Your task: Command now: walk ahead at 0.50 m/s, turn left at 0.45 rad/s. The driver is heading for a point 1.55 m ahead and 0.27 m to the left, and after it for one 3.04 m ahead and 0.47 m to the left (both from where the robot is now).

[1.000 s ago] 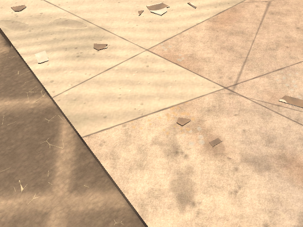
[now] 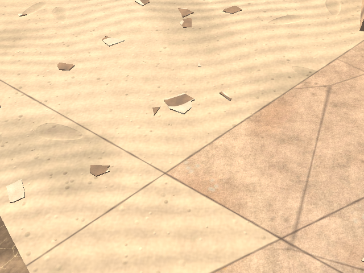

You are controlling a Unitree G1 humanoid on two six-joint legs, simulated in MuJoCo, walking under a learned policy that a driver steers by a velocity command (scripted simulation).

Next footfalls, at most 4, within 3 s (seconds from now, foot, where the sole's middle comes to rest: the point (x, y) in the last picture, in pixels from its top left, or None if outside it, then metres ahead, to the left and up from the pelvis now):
0.34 left None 0.30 0.18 -0.76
0.90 right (176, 233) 0.68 0.10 -0.76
1.40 left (123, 184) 0.92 0.34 -0.76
1.78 right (181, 176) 0.96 0.08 -0.76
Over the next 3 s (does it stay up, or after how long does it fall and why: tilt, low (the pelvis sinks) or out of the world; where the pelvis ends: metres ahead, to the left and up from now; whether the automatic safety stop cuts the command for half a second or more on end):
stays up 1.11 0.16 -0.01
